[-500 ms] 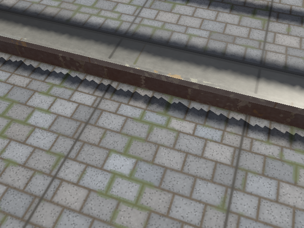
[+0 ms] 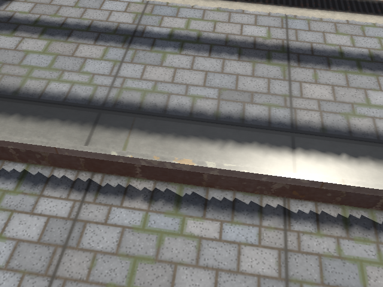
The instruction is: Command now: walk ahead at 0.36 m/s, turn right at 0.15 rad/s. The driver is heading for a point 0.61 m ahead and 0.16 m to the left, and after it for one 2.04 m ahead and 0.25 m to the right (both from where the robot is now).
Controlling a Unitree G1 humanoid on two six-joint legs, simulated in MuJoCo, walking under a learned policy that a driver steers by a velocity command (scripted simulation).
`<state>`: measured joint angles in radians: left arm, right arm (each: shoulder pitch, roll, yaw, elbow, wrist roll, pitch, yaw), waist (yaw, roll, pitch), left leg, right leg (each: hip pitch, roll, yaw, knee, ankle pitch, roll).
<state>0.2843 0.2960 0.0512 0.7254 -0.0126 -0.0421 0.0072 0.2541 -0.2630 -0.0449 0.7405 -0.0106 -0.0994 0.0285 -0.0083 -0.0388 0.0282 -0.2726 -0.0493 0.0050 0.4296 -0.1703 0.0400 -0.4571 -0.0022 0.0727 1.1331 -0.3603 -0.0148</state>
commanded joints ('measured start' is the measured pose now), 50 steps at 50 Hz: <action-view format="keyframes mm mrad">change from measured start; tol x32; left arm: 1 1 56 18 -67 13 -12 4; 50 -267 94 49 26 -3 28 25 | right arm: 1 -14 -113 -22 -40 0 -17 -4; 50 -49 -235 -72 -104 16 124 -71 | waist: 1 17 139 -47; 16 34 -173 -286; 31 -52 -76 -109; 34 -42 385 25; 50 -30 200 -82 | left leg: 1 155 256 -232 -176 562 176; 12 139 190 -93 -27 547 71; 17 -110 9 -53 423 -490 -22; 32 130 66 40 121 -95 14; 35 44 406 -581 -222 20 308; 50 162 223 -451 -84 185 183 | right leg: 1 -132 -59 2 -103 19 35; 12 188 24 -93 -642 315 -5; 15 597 -351 202 -644 1114 -144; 30 203 -313 -4 -845 251 -187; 35 -183 27 -48 -106 -278 65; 50 -13 43 27 -410 1 110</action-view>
